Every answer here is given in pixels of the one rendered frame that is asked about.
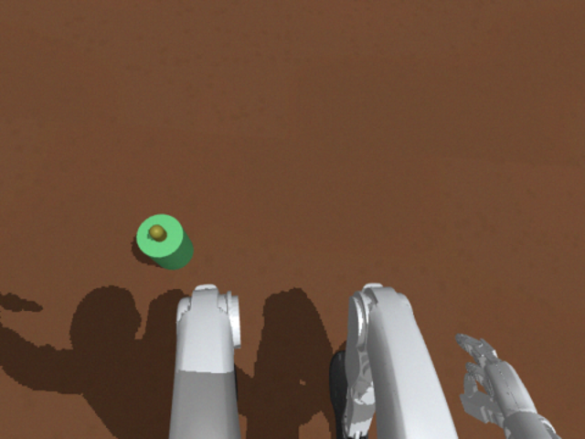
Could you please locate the right robot arm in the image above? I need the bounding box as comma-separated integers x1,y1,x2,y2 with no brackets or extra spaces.
503,412,561,439

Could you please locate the right robot hand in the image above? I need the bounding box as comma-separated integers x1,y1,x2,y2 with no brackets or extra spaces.
455,334,538,428

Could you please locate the right robot foot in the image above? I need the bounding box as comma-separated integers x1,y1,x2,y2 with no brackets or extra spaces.
329,350,368,439

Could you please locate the bottle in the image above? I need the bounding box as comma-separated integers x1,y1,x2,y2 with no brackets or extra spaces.
136,214,194,270

